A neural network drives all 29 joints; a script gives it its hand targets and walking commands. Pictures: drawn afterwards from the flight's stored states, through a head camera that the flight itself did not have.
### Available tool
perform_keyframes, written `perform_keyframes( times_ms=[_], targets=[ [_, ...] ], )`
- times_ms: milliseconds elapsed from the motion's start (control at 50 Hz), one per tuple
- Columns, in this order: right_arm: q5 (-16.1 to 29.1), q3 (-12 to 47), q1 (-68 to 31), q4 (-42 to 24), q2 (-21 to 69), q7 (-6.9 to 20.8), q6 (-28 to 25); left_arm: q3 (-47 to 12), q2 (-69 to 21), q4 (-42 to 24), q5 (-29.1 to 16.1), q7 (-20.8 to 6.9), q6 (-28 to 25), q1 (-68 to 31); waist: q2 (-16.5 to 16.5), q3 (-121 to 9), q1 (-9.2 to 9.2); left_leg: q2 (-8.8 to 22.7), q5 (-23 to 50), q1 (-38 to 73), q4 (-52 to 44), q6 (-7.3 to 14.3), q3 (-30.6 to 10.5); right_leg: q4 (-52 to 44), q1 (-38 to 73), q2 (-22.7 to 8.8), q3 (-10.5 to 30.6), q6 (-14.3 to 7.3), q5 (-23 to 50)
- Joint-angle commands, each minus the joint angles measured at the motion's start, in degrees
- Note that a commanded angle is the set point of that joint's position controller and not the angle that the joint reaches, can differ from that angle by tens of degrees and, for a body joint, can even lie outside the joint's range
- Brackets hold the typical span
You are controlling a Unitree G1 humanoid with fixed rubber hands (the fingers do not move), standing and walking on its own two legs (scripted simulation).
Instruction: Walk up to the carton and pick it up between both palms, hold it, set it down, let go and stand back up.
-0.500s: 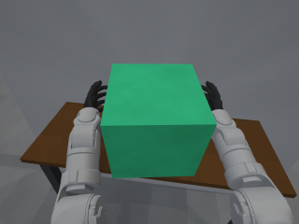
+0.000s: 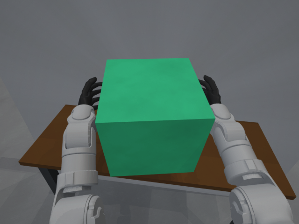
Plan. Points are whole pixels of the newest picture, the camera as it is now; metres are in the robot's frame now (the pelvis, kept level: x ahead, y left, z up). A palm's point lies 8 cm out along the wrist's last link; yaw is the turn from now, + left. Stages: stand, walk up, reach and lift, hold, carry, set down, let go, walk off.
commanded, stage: reach and lift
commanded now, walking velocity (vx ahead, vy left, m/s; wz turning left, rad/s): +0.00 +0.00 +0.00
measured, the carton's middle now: (150, 116) +0.39 +0.00 +0.15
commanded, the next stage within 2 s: hold in 0.62 s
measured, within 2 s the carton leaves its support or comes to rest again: neither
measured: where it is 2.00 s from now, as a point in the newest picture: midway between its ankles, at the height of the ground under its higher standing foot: outside the picture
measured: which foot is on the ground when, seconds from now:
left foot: down 0.00-1.00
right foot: down 0.00-1.00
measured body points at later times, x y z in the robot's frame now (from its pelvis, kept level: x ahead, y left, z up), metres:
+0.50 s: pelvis +0.00 +0.00 +0.00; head -0.05 +0.02 +0.45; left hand +0.39 +0.16 +0.21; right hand +0.38 -0.17 +0.21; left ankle +0.02 +0.12 -0.75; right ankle +0.01 -0.12 -0.75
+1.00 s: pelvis +0.00 +0.00 +0.00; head -0.07 +0.02 +0.44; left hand +0.37 +0.17 +0.23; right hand +0.38 -0.16 +0.24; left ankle +0.02 +0.12 -0.75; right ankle +0.01 -0.12 -0.75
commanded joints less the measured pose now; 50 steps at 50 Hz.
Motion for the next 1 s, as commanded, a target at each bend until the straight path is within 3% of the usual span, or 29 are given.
perform_keyframes(
  times_ms=[0,160,580,740,820,880,980],
  targets=[
    [4.72,21.3,-40.72,-17.05,32.09,4.88,-1.92,-25.25,-32.49,-8.05,-6.31,-7.79,-2.24,-35.45,3.12,-19.61,-0.56,-3.55,13.98,9.11,0.13,-1.41,0.52,-0.26,4.17,4.1,-0.15,2.33,11.69],
    [7.6,23.94,-41.0,-21.65,31.95,4.17,-0.77,-27.39,-32.39,-13.16,-7.26,-7.72,-0.91,-35.93,4.29,-21.05,-0.56,-3.61,18.72,10.87,1.66,-2.27,0.32,0.17,4.39,4.51,-0.14,2.23,14.72],
    [6.34,21.22,-44.7,-17.86,32.35,4.47,1.58,-24.63,-30.95,-8.87,-7.02,-8.28,0.81,-39.68,3.02,-19.87,-0.26,-3.53,9.66,7.65,-0.74,-0.66,0.89,-0.69,3.3,3.83,0.27,2.4,9.11],
    [13.12,27.42,-45.54,-24.86,32.52,2.95,3.57,-27.83,-31.06,-17.55,-9.16,-6.87,3.75,-38.07,3.92,-24.84,0.64,-3.55,21.86,11.19,3.08,-1.49,0.5,0.56,5.41,4.98,0.82,2.41,15.42],
    [10.94,23.26,-43.03,-19.29,30.59,3.06,6.44,-24.28,-29.14,-13.9,-6.43,-8.44,6.45,-37.22,2.78,-14.77,-0.09,-3.2,11.65,6.79,-0.9,-0.76,1.6,-1.42,2.96,4.2,0.91,2.1,5.89],
    [9.03,19.88,-44.45,-16.8,30.56,3.74,7.39,-23.66,-29.27,-11.88,-5.59,-9.83,7.3,-39.63,3.79,-12.31,-0.42,-2.81,4.31,3.06,-3.34,-0.58,1.77,-1.99,2.77,3.61,1.22,1.39,1.03],
    [10.02,19.6,-47.67,-19.2,32.62,4.19,7.06,-27.51,-31.62,-14.56,-9.54,-9.06,5.6,-44.9,6.44,-21.02,-1.6,-3.22,8.52,5.75,-0.87,-1.86,0.93,-0.78,2.85,3.91,1.07,1.61,5.24]
  ],
)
